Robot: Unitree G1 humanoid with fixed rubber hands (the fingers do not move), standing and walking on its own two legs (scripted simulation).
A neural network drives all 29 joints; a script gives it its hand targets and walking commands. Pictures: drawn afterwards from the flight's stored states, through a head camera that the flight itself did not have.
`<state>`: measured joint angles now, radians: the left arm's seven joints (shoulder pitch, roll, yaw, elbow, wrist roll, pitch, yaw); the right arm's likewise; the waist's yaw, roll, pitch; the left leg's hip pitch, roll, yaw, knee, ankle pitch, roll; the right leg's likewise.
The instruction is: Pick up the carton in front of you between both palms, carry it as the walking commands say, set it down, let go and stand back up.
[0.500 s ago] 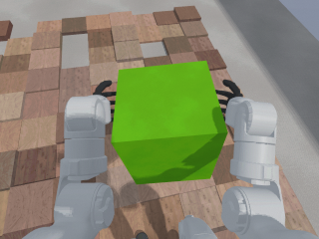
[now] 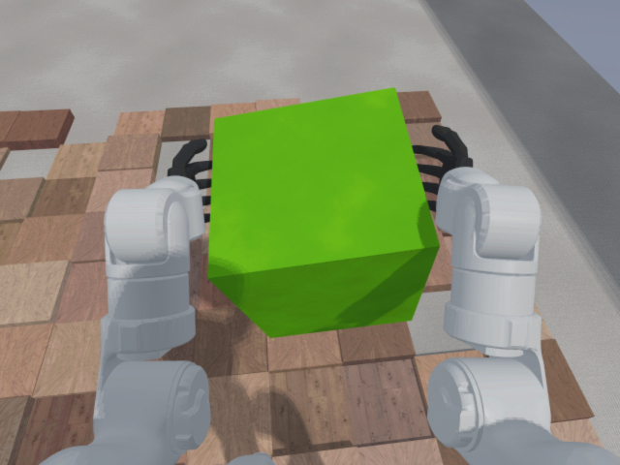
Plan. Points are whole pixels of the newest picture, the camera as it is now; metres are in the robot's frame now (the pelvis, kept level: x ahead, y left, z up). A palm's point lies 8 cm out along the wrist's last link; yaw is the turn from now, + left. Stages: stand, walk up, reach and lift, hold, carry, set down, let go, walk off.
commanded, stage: carry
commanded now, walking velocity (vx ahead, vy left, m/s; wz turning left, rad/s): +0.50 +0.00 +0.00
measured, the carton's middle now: (323, 230) +0.39 +0.03 +0.07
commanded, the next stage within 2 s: none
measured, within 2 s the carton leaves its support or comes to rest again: neither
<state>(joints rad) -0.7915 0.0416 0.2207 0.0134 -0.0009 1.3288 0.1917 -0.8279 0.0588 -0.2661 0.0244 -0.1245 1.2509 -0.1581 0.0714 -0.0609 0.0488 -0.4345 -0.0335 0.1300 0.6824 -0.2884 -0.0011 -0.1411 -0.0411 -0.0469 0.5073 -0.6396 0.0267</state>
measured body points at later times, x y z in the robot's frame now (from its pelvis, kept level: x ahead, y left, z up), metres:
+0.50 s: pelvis +0.36 -0.01 -0.02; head +0.40 -0.01 +0.42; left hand +0.74 +0.18 +0.10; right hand +0.77 -0.12 +0.11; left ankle +0.32 +0.13 -0.64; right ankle +0.35 -0.05 -0.76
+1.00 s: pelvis +0.71 +0.03 +0.03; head +0.78 +0.01 +0.47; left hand +1.12 +0.12 +0.13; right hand +1.07 -0.18 +0.14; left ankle +0.69 +0.10 -0.71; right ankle +0.78 -0.07 -0.70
